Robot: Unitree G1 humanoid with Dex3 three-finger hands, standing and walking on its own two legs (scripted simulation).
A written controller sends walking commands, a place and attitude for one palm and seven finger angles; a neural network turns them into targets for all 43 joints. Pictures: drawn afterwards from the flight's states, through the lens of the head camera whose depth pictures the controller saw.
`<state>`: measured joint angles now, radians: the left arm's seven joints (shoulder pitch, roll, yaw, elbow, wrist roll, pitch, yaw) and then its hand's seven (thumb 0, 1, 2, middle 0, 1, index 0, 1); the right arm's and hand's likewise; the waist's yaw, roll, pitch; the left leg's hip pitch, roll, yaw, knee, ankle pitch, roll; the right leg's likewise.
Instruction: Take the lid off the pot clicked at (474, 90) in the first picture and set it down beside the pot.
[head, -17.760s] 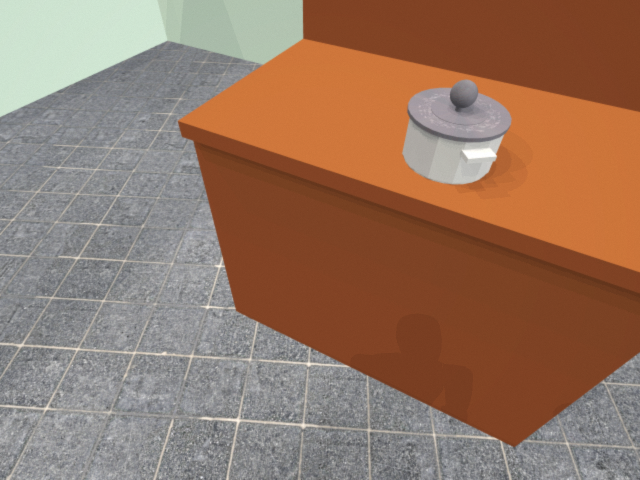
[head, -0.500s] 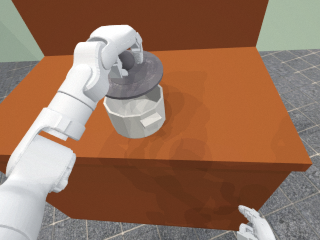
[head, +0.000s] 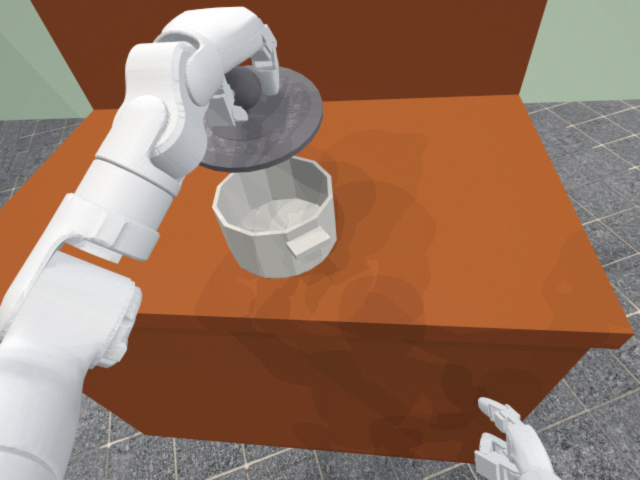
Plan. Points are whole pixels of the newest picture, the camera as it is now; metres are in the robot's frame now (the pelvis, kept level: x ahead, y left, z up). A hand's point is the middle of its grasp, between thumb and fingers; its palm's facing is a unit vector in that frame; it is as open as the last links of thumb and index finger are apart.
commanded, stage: lift the lid straight up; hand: left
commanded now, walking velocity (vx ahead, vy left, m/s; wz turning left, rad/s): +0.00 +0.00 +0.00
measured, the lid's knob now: (240, 88) +0.47 +0.09 +0.27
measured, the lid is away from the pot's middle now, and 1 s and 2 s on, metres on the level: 0.02 0.07 0.18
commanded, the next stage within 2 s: move the lid sideways beside the pot in 0.48 s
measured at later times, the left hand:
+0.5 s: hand (222, 61) +0.44 +0.10 +0.32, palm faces -0.03 +0.00 -1.00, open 7.3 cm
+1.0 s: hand (174, 70) +0.45 +0.15 +0.31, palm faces -0.07 -0.02 -1.00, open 7.3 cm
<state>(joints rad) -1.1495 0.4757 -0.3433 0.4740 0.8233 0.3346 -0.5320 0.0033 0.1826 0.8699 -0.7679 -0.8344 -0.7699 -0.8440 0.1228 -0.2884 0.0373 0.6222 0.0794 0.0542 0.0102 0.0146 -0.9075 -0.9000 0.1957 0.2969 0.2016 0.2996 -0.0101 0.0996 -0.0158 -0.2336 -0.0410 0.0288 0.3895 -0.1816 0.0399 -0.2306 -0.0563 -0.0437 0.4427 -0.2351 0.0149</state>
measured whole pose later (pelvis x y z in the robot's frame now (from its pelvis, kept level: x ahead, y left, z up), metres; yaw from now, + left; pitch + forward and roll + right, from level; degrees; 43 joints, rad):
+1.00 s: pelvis +0.00 +0.00 +0.00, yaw +0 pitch +2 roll +1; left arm -1.22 0.57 -0.28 0.57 0.88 0.36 -0.60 0.00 0.18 0.87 -0.77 -0.84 -0.77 -0.85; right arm 0.16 -0.30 0.04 0.62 0.09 0.05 -0.02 0.01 -0.91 -0.90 0.20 0.30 0.20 0.30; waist -0.02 0.09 -0.02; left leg -0.24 -0.04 0.03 0.38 -0.18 0.04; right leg -0.23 -0.06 -0.04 0.43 -0.23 0.02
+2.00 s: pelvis +0.00 +0.01 +0.00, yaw +0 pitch +4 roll +0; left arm -1.20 0.75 -0.17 0.62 0.92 0.27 -0.63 0.00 0.18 0.86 -0.77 -0.84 -0.77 -0.85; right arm 0.19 -0.31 0.04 0.61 0.09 0.10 -0.02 0.01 -0.91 -0.90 0.20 0.30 0.20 0.30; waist -0.03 0.08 0.00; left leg -0.27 -0.05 0.02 0.39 -0.18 0.06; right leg -0.24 -0.06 -0.05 0.39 -0.21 0.03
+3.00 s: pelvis +0.01 +0.01 +0.00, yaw +0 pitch +4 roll -1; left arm -1.19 0.84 -0.11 0.74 0.96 0.24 -0.64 0.00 0.18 0.86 -0.77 -0.84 -0.77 -0.85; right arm 0.22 -0.31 0.03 0.62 0.10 0.12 -0.03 0.01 -0.91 -0.90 0.20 0.30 0.20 0.30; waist -0.05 0.08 0.01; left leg -0.29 -0.04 0.01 0.40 -0.19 0.06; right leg -0.24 -0.05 -0.05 0.36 -0.20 0.03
